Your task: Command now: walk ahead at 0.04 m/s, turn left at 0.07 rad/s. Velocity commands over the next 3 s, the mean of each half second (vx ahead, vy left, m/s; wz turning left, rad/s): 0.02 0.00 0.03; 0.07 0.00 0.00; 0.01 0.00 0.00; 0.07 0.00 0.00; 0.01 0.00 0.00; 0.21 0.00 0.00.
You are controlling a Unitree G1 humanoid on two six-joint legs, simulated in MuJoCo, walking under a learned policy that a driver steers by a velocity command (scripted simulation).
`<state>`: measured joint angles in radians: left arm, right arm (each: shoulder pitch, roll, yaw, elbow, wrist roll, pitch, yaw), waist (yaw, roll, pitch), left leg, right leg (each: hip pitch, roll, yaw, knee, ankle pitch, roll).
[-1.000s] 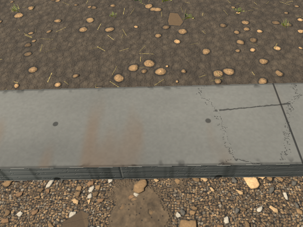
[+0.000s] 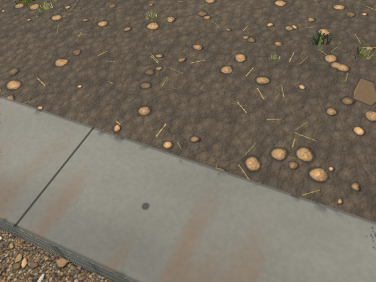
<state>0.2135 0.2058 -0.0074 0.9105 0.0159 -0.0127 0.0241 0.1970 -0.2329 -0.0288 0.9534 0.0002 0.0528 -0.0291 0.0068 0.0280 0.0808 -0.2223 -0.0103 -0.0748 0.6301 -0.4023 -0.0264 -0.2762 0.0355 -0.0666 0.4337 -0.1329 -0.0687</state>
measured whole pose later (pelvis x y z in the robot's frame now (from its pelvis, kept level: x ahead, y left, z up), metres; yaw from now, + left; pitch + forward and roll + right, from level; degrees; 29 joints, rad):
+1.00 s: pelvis +0.07 +0.04 +0.00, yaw -1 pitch -1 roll -1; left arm 0.22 0.19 0.03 1.10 -0.01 -0.01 0.03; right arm 0.29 -0.19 -0.02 1.11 0.00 0.02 -0.04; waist 0.01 0.02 0.04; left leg -0.04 -0.03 -0.03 0.40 -0.35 0.03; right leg -0.19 0.00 -0.03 0.46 -0.25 -0.01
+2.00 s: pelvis +0.07 +0.03 +0.00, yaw -1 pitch +0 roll -1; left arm 0.29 0.14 0.03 1.12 -0.02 -0.02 0.03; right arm 0.36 -0.16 -0.02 1.08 0.01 0.01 -0.04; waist 0.01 0.03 0.04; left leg -0.04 -0.01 -0.03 0.40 -0.35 0.01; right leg -0.19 0.02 -0.04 0.45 -0.25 -0.02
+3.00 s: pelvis +0.12 +0.00 +0.00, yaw +0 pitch +0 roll +0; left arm 0.41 0.15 0.05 1.05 0.02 -0.07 0.01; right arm 0.41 -0.16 -0.05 1.06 -0.03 -0.05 0.00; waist 0.03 0.03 0.01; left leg -0.33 0.00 0.00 1.11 -0.41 0.08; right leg -0.15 0.04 -0.09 0.48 -0.33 -0.08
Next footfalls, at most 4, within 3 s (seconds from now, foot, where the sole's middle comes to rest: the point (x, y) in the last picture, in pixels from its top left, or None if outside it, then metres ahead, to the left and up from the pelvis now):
0.04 left None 0.03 0.14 -0.77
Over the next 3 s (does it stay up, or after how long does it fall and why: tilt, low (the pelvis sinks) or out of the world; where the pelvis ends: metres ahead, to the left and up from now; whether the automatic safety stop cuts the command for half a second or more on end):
stays up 0.12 0.00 0.00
